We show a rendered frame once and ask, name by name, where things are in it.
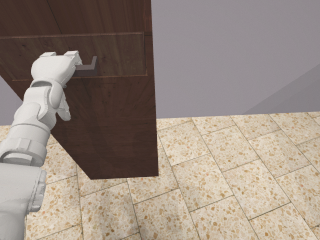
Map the left robot hand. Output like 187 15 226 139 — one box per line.
31 50 83 121

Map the drawer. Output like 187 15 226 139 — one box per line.
0 31 146 80

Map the robot left forearm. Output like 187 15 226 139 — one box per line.
0 77 63 167

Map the handle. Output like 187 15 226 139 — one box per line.
72 56 98 77

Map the cabinet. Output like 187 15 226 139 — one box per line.
0 0 159 180

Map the robot left upper arm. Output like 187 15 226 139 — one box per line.
0 162 47 240

